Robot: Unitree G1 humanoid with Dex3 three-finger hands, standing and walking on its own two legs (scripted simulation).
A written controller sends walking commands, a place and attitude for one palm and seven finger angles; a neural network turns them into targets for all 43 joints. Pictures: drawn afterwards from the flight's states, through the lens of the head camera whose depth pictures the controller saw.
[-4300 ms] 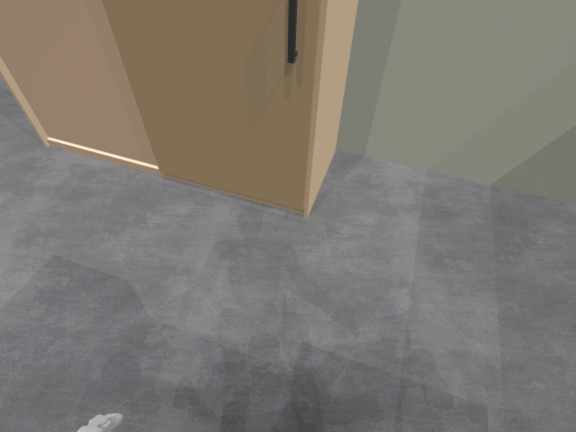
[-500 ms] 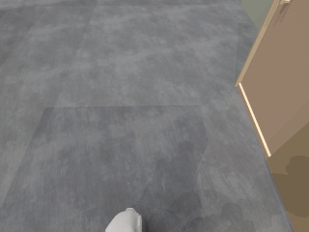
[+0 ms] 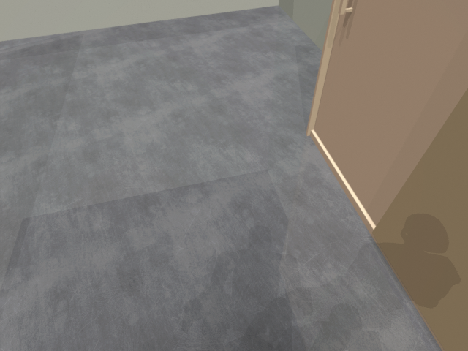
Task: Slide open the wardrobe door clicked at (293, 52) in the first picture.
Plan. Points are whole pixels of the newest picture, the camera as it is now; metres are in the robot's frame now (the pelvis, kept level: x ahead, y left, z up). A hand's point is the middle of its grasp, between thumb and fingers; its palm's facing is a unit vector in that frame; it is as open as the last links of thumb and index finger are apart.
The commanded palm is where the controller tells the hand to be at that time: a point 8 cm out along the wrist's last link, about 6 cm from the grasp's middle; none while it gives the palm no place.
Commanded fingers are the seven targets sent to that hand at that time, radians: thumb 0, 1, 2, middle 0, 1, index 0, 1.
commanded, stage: turn to face it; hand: right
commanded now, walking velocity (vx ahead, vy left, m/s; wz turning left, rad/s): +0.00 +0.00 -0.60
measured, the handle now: out of the picture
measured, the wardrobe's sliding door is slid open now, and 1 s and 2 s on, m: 0.00 0.00 0.00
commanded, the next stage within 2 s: none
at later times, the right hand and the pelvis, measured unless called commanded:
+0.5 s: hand out of the picture +0.03 -0.19 -0.13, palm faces +0.29 +0.91 -0.30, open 7.4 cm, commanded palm none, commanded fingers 0.00 -0.90 -0.90 0.20 0.30 0.20 0.30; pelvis -0.01 +0.04 +0.01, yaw -16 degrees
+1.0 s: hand out of the picture -0.10 -0.22 -0.15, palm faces +0.57 +0.77 -0.28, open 7.4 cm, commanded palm none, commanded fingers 0.00 -0.90 -0.90 0.20 0.30 0.20 0.30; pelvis -0.02 +0.01 +0.02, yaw -34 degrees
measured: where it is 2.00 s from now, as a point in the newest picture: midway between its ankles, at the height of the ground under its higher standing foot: outside the picture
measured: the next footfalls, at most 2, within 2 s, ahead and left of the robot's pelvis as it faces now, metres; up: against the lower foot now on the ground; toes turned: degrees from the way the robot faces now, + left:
left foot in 0.46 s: +0.06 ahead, +0.15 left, +0.00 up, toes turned -12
right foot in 0.82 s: -0.04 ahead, -0.10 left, +0.00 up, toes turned -35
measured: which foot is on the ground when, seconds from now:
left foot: down 0.00-0.00, up 0.02-0.44, down 0.46-0.84, up 0.86-1.00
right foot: down 0.00-0.44, up 0.46-0.80, down 0.82-1.00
